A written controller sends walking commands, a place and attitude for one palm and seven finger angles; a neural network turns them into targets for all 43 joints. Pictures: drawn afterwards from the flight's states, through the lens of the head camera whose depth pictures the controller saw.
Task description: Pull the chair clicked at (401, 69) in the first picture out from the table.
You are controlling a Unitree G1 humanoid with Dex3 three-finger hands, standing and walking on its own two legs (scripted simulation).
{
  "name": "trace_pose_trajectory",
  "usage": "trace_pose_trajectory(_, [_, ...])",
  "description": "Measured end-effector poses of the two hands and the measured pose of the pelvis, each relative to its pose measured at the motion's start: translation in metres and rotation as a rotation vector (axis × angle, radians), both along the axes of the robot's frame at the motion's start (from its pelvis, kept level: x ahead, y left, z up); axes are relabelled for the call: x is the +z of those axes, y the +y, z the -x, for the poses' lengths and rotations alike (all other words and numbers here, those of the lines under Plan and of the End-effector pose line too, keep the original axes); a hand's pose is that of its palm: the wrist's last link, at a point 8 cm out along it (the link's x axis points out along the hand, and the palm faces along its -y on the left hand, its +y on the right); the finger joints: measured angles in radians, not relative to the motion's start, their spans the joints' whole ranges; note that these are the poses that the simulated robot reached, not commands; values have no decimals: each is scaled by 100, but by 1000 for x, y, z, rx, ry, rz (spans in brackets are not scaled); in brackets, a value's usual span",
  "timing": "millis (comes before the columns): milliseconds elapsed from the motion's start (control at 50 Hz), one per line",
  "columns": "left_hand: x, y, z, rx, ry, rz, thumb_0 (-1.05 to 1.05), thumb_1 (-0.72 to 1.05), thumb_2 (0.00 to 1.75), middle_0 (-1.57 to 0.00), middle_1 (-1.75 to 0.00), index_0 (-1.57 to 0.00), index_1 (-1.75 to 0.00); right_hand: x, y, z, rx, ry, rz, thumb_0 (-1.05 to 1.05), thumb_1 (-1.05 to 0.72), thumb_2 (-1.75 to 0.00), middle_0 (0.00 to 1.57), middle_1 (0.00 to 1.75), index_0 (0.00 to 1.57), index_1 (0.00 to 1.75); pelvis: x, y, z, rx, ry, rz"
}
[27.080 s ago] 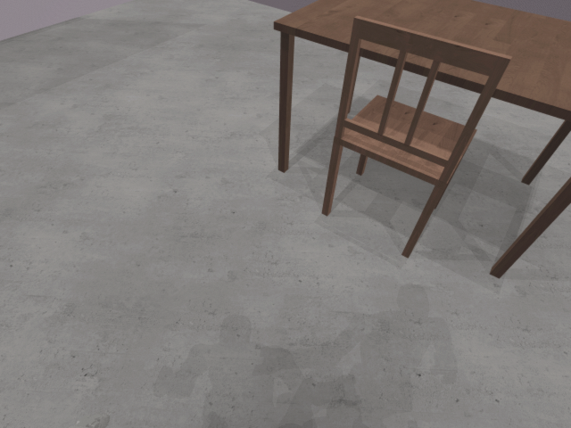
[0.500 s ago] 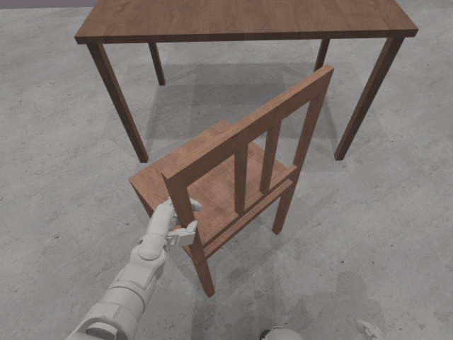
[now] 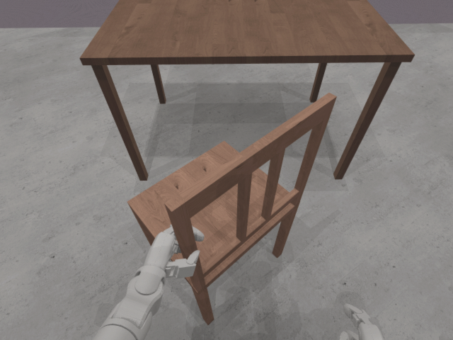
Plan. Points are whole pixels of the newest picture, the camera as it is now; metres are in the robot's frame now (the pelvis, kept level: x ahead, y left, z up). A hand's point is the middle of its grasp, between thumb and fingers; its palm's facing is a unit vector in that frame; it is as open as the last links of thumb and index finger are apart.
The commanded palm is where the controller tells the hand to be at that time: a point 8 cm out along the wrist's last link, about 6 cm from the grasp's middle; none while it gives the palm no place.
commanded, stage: stop walking, hand still on the chair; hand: left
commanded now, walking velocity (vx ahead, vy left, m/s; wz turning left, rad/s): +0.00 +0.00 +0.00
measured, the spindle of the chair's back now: (242, 210) +0.41 -0.02 -0.09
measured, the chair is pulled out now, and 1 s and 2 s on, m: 0.50 0.50 0.50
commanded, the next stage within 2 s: open the thumb and straighten the fingers in 0.16 s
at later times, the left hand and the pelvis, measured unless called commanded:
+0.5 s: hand (185, 258) +0.28 +0.09 -0.06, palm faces -0.19 -0.96 -0.19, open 8.0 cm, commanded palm +0.27 +0.15 -0.04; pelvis +0.00 +0.00 -0.01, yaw +3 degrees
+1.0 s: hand (180, 262) +0.27 +0.10 -0.06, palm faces -0.17 -0.97 -0.19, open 17.0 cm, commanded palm +0.27 +0.15 -0.04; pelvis +0.00 -0.01 -0.03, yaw +4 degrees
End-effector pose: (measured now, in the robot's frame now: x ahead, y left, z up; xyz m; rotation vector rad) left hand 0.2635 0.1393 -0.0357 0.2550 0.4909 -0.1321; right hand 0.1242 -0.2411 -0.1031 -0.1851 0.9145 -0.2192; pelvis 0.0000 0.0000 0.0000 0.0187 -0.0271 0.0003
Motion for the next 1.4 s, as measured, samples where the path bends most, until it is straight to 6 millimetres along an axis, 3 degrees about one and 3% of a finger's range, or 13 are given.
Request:
trace_pose_trajectory(160, [0, -1, 1, 17, 5, 13, 7, 60, 81, -12, -127, -49, -136, 10, 0, -14, 12, -36, 9, 1, -91, -90, 20, 30, 20, 30, 1, -1, -1, 0, 6, 3])
trace_pose_trajectory(380, [-1, 4, -2, -3, -5, 30, 6, 55, 77, -16, -130, -49, -137, 0, 1, 4, 41, 25, -48, 1, -91, -90, 20, 30, 20, 30, -4, -5, 0, 35, 74, 5])
trace_pose_trajectory(460, [-1, 8, -5, -13, -17, 28, 4, 39, 68, -24, -132, -50, -140, -5, -6, 8, 64, 19, -49, 1, -91, -90, 20, 30, 20, 30, -10, -5, 0, 44, 114, 9])
trace_pose_trajectory(560, [-4, 13, -11, -4, -6, 28, 3, 1, 48, -31, -132, -48, -138, -12, -14, 7, 77, 9, -38, 1, -91, -90, 20, 30, 20, 30, -18, -5, -1, 46, 153, 10])
trace_pose_trajectory(640, [-6, 16, -9, -2, 8, 23, 1, -25, 35, -34, -122, -44, -126, -16, -16, 1, 80, -18, -35, 1, -91, -90, 20, 30, 20, 30, -23, -5, -2, 48, 171, 10])
trace_pose_trajectory(740, [-5, 13, -4, 1, 5, 36, 0, -42, 26, -30, -98, -34, -100, -18, -14, -12, 98, -64, -37, 1, -91, -90, 20, 30, 20, 30, -27, -7, -4, 53, 181, 10])
trace_pose_trajectory(920, [-10, 17, 0, 17, 29, 17, 0, -52, 21, -13, -40, -14, -40, -19, -8, -34, 140, -129, -42, 1, -91, -90, 20, 30, 20, 30, -33, -12, -3, 66, 187, 10])
trace_pose_trajectory(1020, [-5, 18, -1, 18, 14, 21, -1, -53, 20, -6, -17, -6, -17, -19, -8, -39, 151, -150, -40, 1, -91, -90, 20, 30, 20, 30, -35, -14, -3, 74, 190, 12])
trace_pose_trajectory(1200, [-7, 16, 4, 17, 21, 32, -1, -54, 20, -1, -3, -1, -3, -18, -14, -34, 142, -147, -30, 1, -91, -90, 20, 30, 20, 30, -36, -16, -4, 70, 194, 10])
trace_pose_trajectory(1400, [-10, 23, 49, 24, 52, 27, -1, -54, 20, 0, 0, 0, -1, -15, -14, -33, 144, -183, -15, 2, -91, -90, 20, 30, 20, 30, -39, -13, -5, 79, 192, 18])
